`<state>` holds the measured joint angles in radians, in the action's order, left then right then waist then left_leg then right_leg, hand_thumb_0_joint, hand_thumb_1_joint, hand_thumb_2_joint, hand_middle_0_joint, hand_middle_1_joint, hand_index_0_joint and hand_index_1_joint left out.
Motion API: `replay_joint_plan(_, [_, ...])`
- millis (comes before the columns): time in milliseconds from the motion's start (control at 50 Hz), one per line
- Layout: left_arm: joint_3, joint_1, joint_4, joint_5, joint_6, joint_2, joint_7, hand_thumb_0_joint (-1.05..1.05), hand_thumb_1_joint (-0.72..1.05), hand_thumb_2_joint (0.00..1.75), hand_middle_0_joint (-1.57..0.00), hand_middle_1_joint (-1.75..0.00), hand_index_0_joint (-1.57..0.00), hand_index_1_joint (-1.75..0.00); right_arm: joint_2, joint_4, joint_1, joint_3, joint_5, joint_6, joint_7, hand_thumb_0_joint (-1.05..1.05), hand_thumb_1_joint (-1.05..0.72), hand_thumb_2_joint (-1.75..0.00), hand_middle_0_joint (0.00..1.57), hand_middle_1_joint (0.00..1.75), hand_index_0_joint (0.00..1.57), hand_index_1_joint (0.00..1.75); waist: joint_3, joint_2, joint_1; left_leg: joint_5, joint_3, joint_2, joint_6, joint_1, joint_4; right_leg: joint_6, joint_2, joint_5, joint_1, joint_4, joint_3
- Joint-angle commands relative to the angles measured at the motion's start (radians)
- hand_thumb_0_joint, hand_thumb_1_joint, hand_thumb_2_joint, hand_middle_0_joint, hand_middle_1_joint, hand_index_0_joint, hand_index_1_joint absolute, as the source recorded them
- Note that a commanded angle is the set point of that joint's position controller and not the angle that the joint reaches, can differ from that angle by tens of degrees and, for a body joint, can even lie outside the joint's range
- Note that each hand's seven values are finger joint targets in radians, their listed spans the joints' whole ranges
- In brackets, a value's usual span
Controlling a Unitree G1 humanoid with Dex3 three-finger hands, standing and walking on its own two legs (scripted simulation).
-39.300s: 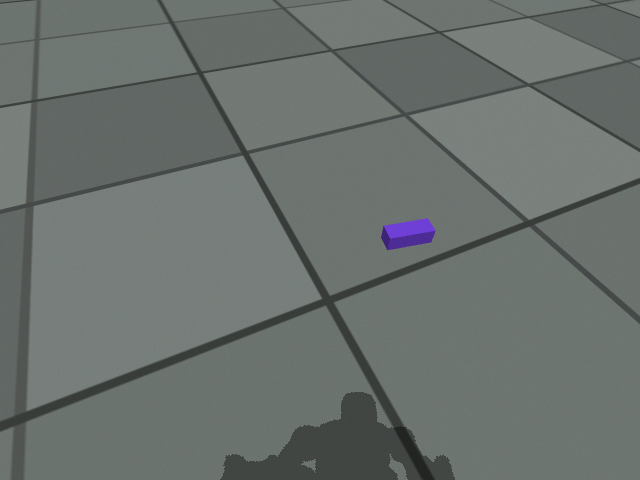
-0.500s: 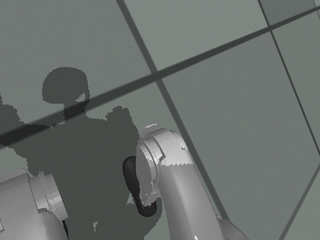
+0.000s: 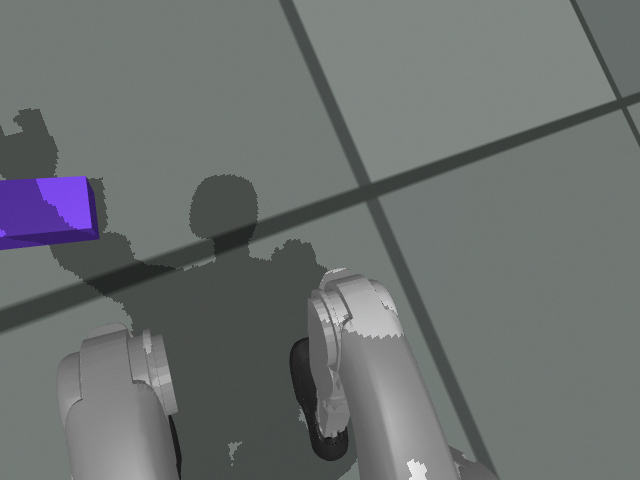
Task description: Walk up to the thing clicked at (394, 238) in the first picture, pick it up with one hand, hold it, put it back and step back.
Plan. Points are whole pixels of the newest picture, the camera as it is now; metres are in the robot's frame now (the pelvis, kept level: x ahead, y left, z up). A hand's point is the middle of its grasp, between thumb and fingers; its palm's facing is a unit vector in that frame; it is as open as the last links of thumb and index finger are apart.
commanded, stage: withdraw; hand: left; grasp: from above
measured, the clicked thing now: (8, 216) +0.48 +0.30 -0.29
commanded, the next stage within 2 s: home in 0.48 s
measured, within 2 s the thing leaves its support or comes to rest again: neither
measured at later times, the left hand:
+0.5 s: hand out of the picture +0.45 +0.31 -0.13, palm faces -0.49 -0.07 -0.87, open 13.6 cm
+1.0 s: hand out of the picture +0.44 +0.32 -0.07, palm faces -0.33 -0.36 -0.87, open 11.0 cm
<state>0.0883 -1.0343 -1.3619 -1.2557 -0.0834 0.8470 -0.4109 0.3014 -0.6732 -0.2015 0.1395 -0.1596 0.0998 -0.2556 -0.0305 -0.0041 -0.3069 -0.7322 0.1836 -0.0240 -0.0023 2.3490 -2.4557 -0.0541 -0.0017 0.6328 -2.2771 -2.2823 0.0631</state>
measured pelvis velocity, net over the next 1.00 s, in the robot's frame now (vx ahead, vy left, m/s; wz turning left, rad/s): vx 0.00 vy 0.00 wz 0.07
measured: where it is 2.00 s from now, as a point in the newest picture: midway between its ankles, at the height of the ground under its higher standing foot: (249, 457)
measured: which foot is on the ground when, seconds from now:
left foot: down 0.00-1.00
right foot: down 0.00-1.00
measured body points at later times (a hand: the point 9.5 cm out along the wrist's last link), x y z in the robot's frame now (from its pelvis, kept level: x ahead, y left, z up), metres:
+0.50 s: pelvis -0.02 -0.01 +0.02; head +0.21 +0.08 +0.39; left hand +0.47 +0.31 -0.08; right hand +0.05 -0.29 -0.07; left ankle +0.06 +0.12 -0.29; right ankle +0.12 -0.14 -0.29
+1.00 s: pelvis +0.00 +0.00 +0.06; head +0.23 +0.07 +0.44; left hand +0.46 +0.34 -0.02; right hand +0.06 -0.26 -0.05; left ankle +0.06 +0.12 -0.29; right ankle +0.12 -0.14 -0.29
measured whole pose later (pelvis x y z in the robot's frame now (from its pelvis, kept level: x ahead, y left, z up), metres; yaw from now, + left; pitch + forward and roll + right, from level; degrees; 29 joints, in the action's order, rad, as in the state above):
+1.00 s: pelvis +0.00 +0.00 +0.06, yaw +4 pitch +38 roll -9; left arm 0.11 -0.78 -0.98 -0.87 -0.01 0.66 -0.11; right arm 0.27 -0.65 -0.24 0.04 -0.06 -0.03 -0.16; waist -0.12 0.07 -0.19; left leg -0.71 0.11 -0.02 -0.01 2.19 -2.24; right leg -0.07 0.02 0.64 -2.14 -2.12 0.02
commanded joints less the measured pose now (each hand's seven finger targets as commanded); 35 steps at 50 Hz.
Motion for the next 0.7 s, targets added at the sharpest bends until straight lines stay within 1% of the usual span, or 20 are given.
replay_joint_plan(0, [-0.049,-0.308,0.219,0.098,0.053,0.112,0.113,0.00,-0.51,1.00,-0.09,-0.99,-0.09,-1.00,0.283,-0.006,-0.220,-0.147,0.049,-0.053,0.028,0.00,-0.91,-0.90,0.20,0.30,0.20,0.30,-0.738,0.426,-0.010,0.285,-0.109,0.006,-0.008,-0.607,0.385,0.096,-0.038,-0.259,0.406,0.225,0.097])
replay_joint_plan(60, [-0.083,-0.289,0.200,0.119,0.038,0.078,0.234,0.00,-0.48,0.98,-0.14,-0.95,-0.13,-0.97,0.284,0.027,-0.221,-0.154,0.065,-0.091,0.065,0.00,-0.91,-0.91,0.20,0.30,0.20,0.30,-0.634,0.285,-0.034,0.223,-0.103,0.000,-0.019,-0.539,0.400,0.101,-0.032,-0.196,0.417,0.288,0.087])
replay_joint_plan(100, [-0.072,-0.262,0.193,0.122,0.012,0.096,0.285,0.00,-0.44,0.95,-0.17,-0.92,-0.16,-0.94,0.287,0.049,-0.209,-0.156,0.069,-0.110,0.094,0.00,-0.91,-0.90,0.20,0.30,0.20,0.30,-0.578,0.211,-0.028,0.197,-0.111,-0.011,-0.021,-0.488,0.401,0.104,-0.023,-0.152,0.431,0.313,0.076])
replay_joint_plan(120, [-0.042,-0.248,0.181,0.124,-0.004,0.122,0.298,0.00,-0.43,0.95,-0.17,-0.93,-0.16,-0.94,0.284,0.050,-0.216,-0.154,0.068,-0.118,0.106,0.00,-0.90,-0.90,0.20,0.30,0.20,0.30,-0.566,0.185,-0.027,0.198,-0.115,-0.012,-0.022,-0.474,0.402,0.102,-0.019,-0.148,0.445,0.322,0.072])
replay_joint_plan(140, [-0.072,-0.287,0.224,0.128,-0.026,0.097,0.310,0.00,-0.42,0.94,-0.18,-0.92,-0.17,-0.93,0.266,0.063,-0.202,-0.143,0.065,-0.121,0.115,0.00,-0.90,-0.90,0.20,0.30,0.20,0.30,-0.564,0.185,-0.023,0.195,-0.132,-0.015,-0.023,-0.469,0.395,0.101,-0.020,-0.140,0.461,0.336,0.064])
replay_joint_plan(180, [-0.052,-0.297,0.223,0.116,-0.066,0.137,0.317,0.00,-0.43,0.94,-0.18,-0.92,-0.17,-0.93,0.257,0.071,-0.196,-0.131,0.067,-0.128,0.132,0.00,-0.91,-0.90,0.20,0.30,0.20,0.30,-0.576,0.156,-0.008,0.183,-0.140,-0.019,-0.026,-0.443,0.395,0.099,-0.016,-0.117,0.481,0.341,0.058])
replay_joint_plan(200, [-0.040,-0.254,0.158,0.111,-0.078,0.156,0.312,0.00,-0.43,0.95,-0.17,-0.92,-0.16,-0.93,0.254,0.070,-0.182,-0.125,0.065,-0.130,0.140,0.00,-0.90,-0.90,0.20,0.30,0.20,0.30,-0.565,0.146,0.003,0.154,-0.146,-0.019,-0.028,-0.428,0.392,0.097,-0.018,-0.090,0.476,0.340,0.054])
replay_joint_plan(260, [-0.042,-0.325,0.199,0.081,-0.135,0.179,0.268,0.00,-0.43,0.94,-0.18,-0.91,-0.17,-0.92,0.241,0.066,-0.172,-0.107,0.059,-0.131,0.155,0.00,-0.90,-0.90,0.20,0.30,0.20,0.30,-0.604,0.197,0.010,0.156,-0.153,-0.017,-0.027,-0.458,0.390,0.093,-0.017,-0.097,0.468,0.330,0.053])
replay_joint_plan(320, [-0.060,-0.335,0.115,0.055,-0.163,0.156,0.206,0.00,-0.43,0.94,-0.16,-0.93,-0.16,-0.93,0.243,0.058,-0.162,-0.093,0.051,-0.125,0.158,0.00,-0.90,-0.90,0.20,0.30,0.20,0.30,-0.611,0.249,0.002,0.149,-0.144,-0.013,-0.024,-0.491,0.397,0.092,-0.023,-0.108,0.425,0.292,0.067])
replay_joint_plan(380, [-0.072,-0.387,0.025,0.027,-0.178,0.156,0.136,0.00,-0.45,0.95,-0.15,-0.95,-0.15,-0.95,0.247,0.040,-0.166,-0.079,0.037,-0.116,0.160,0.00,-0.90,-0.90,0.20,0.30,0.20,0.30,-0.569,0.233,-0.034,0.110,-0.145,-0.017,-0.030,-0.441,0.369,0.088,-0.027,-0.068,0.404,0.286,0.067])
replay_joint_plan(420, [-0.078,-0.421,-0.010,0.013,-0.188,0.159,0.095,0.00,-0.44,0.94,-0.15,-0.95,-0.15,-0.95,0.254,0.034,-0.158,-0.071,0.030,-0.104,0.161,0.00,-0.90,-0.90,0.20,0.30,0.20,0.30,-0.552,0.259,-0.042,0.074,-0.135,-0.016,-0.027,-0.448,0.365,0.089,-0.027,-0.037,0.341,0.268,0.079])
replay_joint_plan(480, [-0.032,-0.487,-0.004,-0.025,-0.198,0.252,0.039,0.00,-0.45,0.95,-0.13,-0.97,-0.14,-0.96,0.274,0.021,-0.175,-0.070,0.014,-0.082,0.161,0.00,-0.90,-0.90,0.20,0.30,0.20,0.30,-0.604,0.317,-0.038,0.103,-0.131,-0.014,-0.018,-0.508,0.346,0.087,-0.022,-0.071,0.341,0.233,0.093])
replay_joint_plan(500, [-0.017,-0.508,0.005,-0.038,-0.195,0.272,0.020,0.00,-0.45,0.95,-0.13,-0.97,-0.14,-0.96,0.274,0.020,-0.176,-0.069,0.008,-0.076,0.159,0.00,-0.90,-0.90,0.20,0.30,0.20,0.30,-0.644,0.364,-0.028,0.123,-0.131,-0.013,-0.012,-0.537,0.348,0.091,-0.023,-0.093,0.337,0.211,0.094])
replay_joint_plan(520, [-0.012,-0.516,0.000,-0.048,-0.192,0.273,0.006,0.00,-0.37,0.96,-0.21,-0.89,-0.22,-0.88,0.272,0.016,-0.186,-0.069,0.003,-0.069,0.156,0.00,-0.88,-0.89,0.20,0.30,0.20,0.30,-0.659,0.396,-0.039,0.149,-0.132,-0.009,-0.009,-0.562,0.336,0.091,-0.024,-0.115,0.342,0.197,0.098])
replay_joint_plan(540, [0.011,-0.547,0.032,-0.053,-0.190,0.295,-0.015,0.00,-0.41,0.91,-0.16,-0.94,-0.17,-0.93,0.287,0.010,-0.194,-0.073,0.000,-0.064,0.156,0.00,-0.90,-0.89,0.20,0.30,0.20,0.30,-0.696,0.423,-0.035,0.175,-0.126,-0.009,-0.007,-0.593,0.337,0.090,-0.020,-0.144,0.325,0.189,0.107])
replay_joint_plan(560, [0.015,-0.543,0.017,-0.058,-0.182,0.291,-0.029,0.00,-0.33,0.96,-0.24,-0.86,-0.23,-0.85,0.287,0.008,-0.201,-0.074,-0.002,-0.058,0.155,0.00,-0.88,-0.89,0.20,0.30,0.20,0.30,-0.708,0.439,-0.045,0.189,-0.124,-0.008,-0.005,-0.597,0.332,0.091,-0.020,-0.158,0.321,0.175,0.110])
replay_joint_plan(580, [0.028,-0.518,0.010,-0.056,-0.172,0.287,-0.042,0.00,-0.41,0.91,-0.17,-0.93,-0.18,-0.92,0.288,0.007,-0.207,-0.080,-0.006,-0.051,0.152,0.00,-0.90,-0.90,0.20,0.30,0.20,0.30,-0.706,0.445,-0.047,0.202,-0.124,-0.008,-0.004,-0.603,0.330,0.091,-0.016,-0.171,0.314,0.168,0.113])
replay_joint_plan(620, [0.046,-0.505,0.042,-0.058,-0.144,0.307,-0.058,0.00,-0.25,0.97,-0.26,-0.77,-0.23,-0.76,0.284,0.009,-0.213,-0.083,-0.007,-0.041,0.145,0.00,-0.88,-0.89,0.20,0.30,0.20,0.30,-0.765,0.480,-0.032,0.228,-0.124,-0.006,-0.002,-0.625,0.328,0.096,-0.018,-0.194,0.321,0.156,0.112])
replay_joint_plan(640, [0.064,-0.493,0.066,-0.045,-0.126,0.308,-0.059,0.00,-0.33,0.89,-0.19,-0.85,-0.20,-0.84,0.286,0.012,-0.224,-0.094,-0.005,-0.038,0.141,0.00,-0.90,-0.90,0.20,0.30,0.20,0.30,-0.794,0.495,-0.023,0.240,-0.128,-0.007,-0.002,-0.644,0.331,0.096,-0.013,-0.205,0.329,0.158,0.107])
replay_joint_plan(680, [0.071,-0.422,0.094,-0.009,-0.083,0.291,-0.047,0.00,-0.17,0.90,-0.24,-0.69,-0.22,-0.68,0.284,0.011,-0.223,-0.111,0.006,-0.035,0.132,0.00,-0.89,-0.90,0.20,0.30,0.20,0.30,-0.834,0.513,0.009,0.267,-0.134,-0.005,-0.001,-0.671,0.345,0.099,-0.011,-0.227,0.343,0.164,0.102])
